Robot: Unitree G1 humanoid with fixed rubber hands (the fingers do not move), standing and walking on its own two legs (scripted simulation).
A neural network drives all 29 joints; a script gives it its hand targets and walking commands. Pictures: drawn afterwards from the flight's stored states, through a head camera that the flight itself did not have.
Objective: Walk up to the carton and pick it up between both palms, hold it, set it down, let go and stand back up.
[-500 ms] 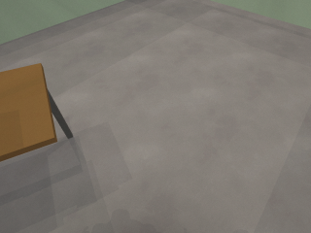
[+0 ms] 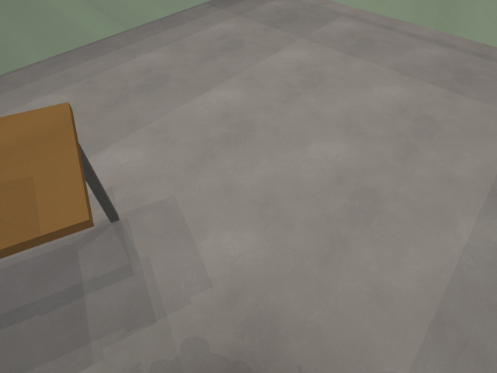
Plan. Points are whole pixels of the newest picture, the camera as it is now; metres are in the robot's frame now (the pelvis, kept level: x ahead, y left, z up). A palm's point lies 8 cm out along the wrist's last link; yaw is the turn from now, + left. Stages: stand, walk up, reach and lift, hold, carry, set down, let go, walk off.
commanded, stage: walk up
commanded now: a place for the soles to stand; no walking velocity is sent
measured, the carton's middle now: out of the picture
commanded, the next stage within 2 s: none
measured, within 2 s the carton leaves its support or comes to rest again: neither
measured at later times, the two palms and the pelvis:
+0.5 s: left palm out of the picture -0.04 +0.47 -0.09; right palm (334, 353) +0.17 -0.15 -0.10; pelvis -0.02 +0.12 -0.03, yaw +15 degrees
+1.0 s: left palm out of the picture -0.08 +0.62 -0.09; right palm (228, 324) +0.22 +0.04 -0.11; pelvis -0.03 +0.27 -0.04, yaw +24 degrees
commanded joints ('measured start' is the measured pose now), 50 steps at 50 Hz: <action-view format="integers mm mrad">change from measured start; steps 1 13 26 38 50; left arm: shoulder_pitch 184 174 422 296 308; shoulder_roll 365 396 289 413 346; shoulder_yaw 123 140 78 141 81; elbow -111 -450 -415 -560 -526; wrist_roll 23 81 22 84 3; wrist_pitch -18 -15 -14 -46 -13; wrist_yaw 66 83 52 77 62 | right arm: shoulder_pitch -80 6 -39 -51 15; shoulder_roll -147 -188 -243 -200 -290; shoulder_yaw -70 -104 -115 -129 -144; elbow -178 -459 -601 -637 -595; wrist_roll -44 -43 -18 -38 -18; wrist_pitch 21 94 99 93 83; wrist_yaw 38 113 74 105 56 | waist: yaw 91 28 44 85 -24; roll -121 -175 150 -197 177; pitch -60 -8 -32 -8 -43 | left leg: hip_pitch -377 -241 -398 -489 -184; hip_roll -8 65 128 39 175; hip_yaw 1 -27 -282 -114 -358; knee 299 421 56 578 45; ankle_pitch -228 -187 -294 -240 -217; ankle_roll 37 28 202 16 275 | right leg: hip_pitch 215 -162 -8 -10 -329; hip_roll -356 -375 -47 -370 -109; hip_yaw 260 -21 -88 45 -30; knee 18 87 303 195 668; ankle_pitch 406 6 -158 147 -415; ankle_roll -177 -181 -54 -196 -18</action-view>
